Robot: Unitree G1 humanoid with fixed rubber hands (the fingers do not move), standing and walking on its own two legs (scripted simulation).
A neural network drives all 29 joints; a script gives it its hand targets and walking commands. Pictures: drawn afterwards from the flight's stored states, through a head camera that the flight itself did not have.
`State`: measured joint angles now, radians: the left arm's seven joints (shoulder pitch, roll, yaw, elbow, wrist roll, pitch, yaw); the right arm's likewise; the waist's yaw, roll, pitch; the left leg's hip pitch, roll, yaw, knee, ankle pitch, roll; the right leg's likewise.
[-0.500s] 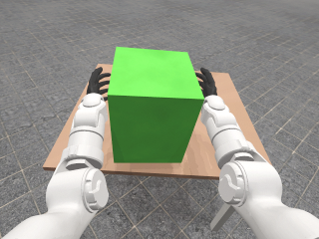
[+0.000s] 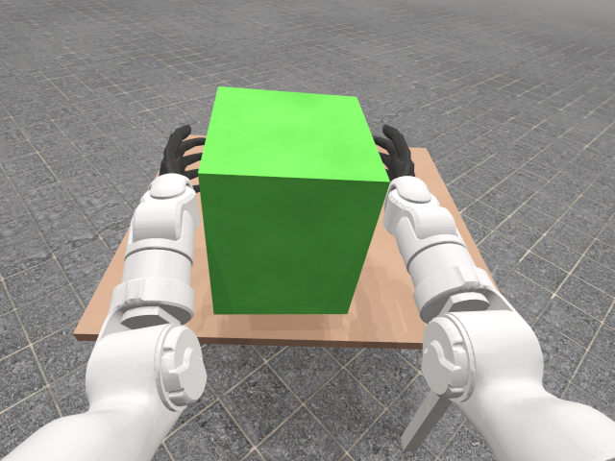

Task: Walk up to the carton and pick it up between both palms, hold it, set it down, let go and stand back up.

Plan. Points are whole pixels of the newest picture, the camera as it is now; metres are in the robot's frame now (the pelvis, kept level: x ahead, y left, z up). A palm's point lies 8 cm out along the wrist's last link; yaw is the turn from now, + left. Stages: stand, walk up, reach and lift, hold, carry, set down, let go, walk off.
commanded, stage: reach and lift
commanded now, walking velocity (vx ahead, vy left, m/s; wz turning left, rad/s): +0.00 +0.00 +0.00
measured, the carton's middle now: (285, 205) +0.43 +0.03 +0.14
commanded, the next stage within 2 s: hold in 0.54 s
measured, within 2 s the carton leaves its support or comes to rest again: neither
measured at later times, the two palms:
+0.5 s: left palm (172, 174) +0.40 +0.18 +0.21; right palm (400, 172) +0.40 -0.11 +0.23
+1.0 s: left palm (169, 164) +0.38 +0.17 +0.24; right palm (410, 160) +0.39 -0.12 +0.25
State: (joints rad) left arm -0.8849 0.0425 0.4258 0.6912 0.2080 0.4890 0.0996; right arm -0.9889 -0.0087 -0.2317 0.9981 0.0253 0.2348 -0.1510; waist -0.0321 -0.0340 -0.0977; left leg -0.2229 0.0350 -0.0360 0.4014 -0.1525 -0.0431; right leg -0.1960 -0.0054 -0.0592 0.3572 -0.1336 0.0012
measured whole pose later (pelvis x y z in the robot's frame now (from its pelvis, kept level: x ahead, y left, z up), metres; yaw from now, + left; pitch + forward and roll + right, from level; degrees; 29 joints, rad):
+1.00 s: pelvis +0.00 +0.00 +0.00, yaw +0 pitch -3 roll -1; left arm -0.85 0.05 0.38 0.45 0.20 0.71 0.08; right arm -0.99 -0.04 -0.13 0.80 0.19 0.45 -0.22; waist -0.06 -0.03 -0.12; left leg -0.19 0.03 -0.04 0.40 -0.16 -0.04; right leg -0.17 -0.01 -0.06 0.36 -0.14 0.00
